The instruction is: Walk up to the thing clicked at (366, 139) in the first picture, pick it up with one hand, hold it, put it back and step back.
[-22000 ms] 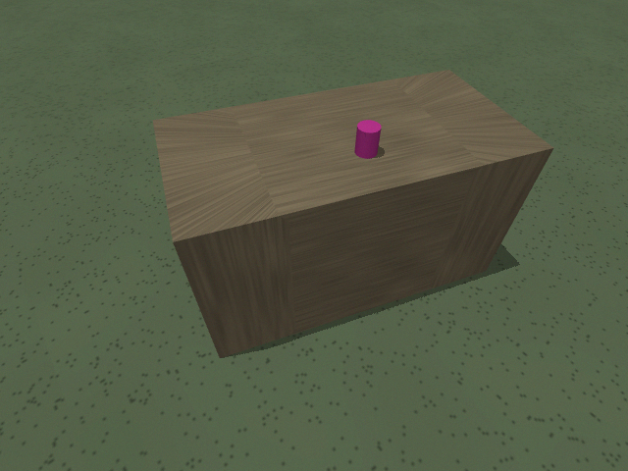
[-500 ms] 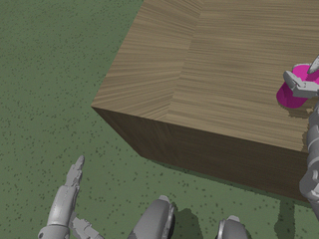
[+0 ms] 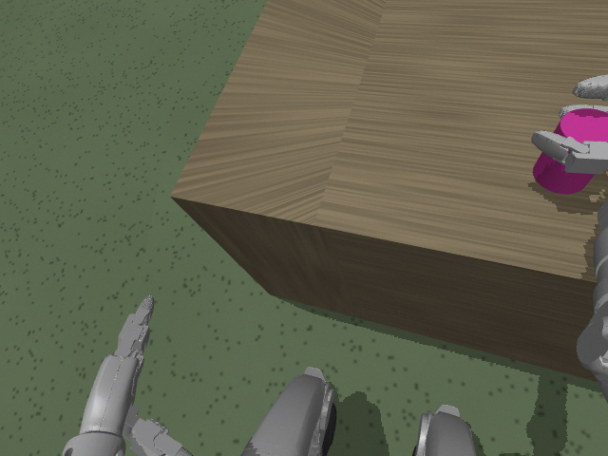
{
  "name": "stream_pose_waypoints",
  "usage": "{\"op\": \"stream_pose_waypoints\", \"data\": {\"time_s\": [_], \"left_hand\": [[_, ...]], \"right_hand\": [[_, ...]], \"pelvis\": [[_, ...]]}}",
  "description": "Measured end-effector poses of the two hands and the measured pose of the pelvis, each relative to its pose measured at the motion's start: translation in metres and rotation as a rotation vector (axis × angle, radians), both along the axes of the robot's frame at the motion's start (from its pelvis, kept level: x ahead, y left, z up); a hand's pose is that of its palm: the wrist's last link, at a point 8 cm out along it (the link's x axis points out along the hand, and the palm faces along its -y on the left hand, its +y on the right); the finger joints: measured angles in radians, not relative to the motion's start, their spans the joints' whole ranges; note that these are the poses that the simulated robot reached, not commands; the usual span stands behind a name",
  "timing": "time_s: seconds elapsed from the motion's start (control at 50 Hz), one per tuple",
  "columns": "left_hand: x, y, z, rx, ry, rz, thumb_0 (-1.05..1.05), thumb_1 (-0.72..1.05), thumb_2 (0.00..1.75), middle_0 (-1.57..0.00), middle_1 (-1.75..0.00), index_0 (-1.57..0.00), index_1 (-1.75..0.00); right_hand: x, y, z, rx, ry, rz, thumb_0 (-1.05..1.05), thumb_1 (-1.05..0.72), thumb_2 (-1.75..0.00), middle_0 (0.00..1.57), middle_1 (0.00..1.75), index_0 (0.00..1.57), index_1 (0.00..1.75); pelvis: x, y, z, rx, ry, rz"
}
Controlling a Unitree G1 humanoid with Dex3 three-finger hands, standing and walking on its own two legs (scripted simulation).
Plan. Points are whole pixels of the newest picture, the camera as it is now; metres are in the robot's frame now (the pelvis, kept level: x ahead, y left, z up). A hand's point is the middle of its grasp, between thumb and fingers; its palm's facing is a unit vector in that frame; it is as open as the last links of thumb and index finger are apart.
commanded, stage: open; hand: right
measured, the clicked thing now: (574, 153) +0.55 -0.20 -0.01
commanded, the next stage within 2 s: withdraw in 0.16 s
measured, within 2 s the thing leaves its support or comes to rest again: neither
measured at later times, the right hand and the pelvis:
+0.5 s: hand out of the picture +0.56 -0.23 +0.05, palm faces +0.24 +0.97 -0.01, open 16.8 cm; pelvis +0.01 +0.00 +0.01, yaw +0 degrees
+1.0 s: hand out of the picture +0.52 -0.36 +0.12, palm faces +0.41 +0.88 -0.24, open 17.3 cm; pelvis +0.03 -0.01 +0.06, yaw -1 degrees
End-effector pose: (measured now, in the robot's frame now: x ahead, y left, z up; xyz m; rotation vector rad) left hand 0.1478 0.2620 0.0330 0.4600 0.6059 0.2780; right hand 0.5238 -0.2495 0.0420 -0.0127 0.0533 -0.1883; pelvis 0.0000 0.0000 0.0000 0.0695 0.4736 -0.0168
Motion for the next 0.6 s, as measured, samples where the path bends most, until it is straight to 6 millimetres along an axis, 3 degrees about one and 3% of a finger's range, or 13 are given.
{"op": "stream_pose_waypoints", "data": {"time_s": [0.2, 0.42, 0.5, 0.6], "left_hand": [[0.0, 0.002, -0.001, 0.013, 0.006, 0.008, -0.01, -0.54, 0.06, -0.06, -0.05, -0.06, -0.06], [0.005, -0.006, 0.007, 0.003, -0.009, -0.01, -0.01, -0.54, 0.06, -0.07, -0.05, -0.06, -0.06], [-0.001, -0.001, 0.01, 0.01, 0.015, 0.016, -0.01, -0.53, 0.06, -0.07, -0.04, -0.06, -0.06], [-0.004, 0.006, 0.005, -0.002, 0.071, 0.057, -0.01, -0.53, 0.06, -0.06, -0.04, -0.05, -0.05]], "right_hand": [[0.002, 0.0, -0.002, 0.014, -0.005, -0.008, -0.01, 0.37, -0.3, 0.63, 0.46, 0.67, 0.49], [0.0, -0.008, -0.002, 0.008, 0.0, -0.019, -0.01, 0.46, -0.11, 0.24, 0.17, 0.24, 0.17], [-0.001, -0.024, 0.013, 0.008, -0.019, -0.057, -0.01, 0.48, -0.07, 0.16, 0.11, 0.15, 0.11], [0.0, -0.048, 0.054, -0.027, -0.055, -0.084, -0.01, 0.49, -0.04, 0.1, 0.07, 0.1, 0.07]], "pelvis": [[0.001, -0.001, -0.001, 0.0, 0.001, 0.002], [0.004, -0.001, 0.001, 0.002, -0.003, 0.003], [0.007, -0.003, 0.007, 0.004, -0.013, 0.004], [0.012, -0.005, 0.018, 0.006, -0.037, 0.0]]}}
